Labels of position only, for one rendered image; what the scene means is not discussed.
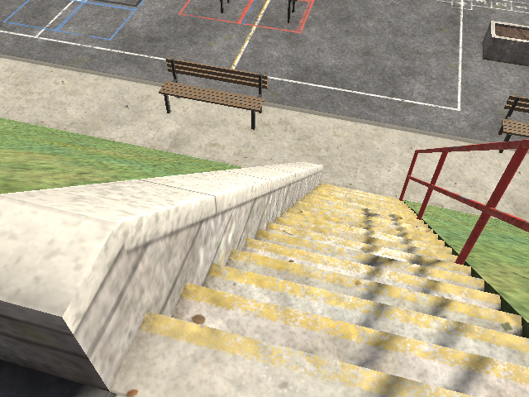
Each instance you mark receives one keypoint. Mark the stairs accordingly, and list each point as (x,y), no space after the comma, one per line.
(356,277)

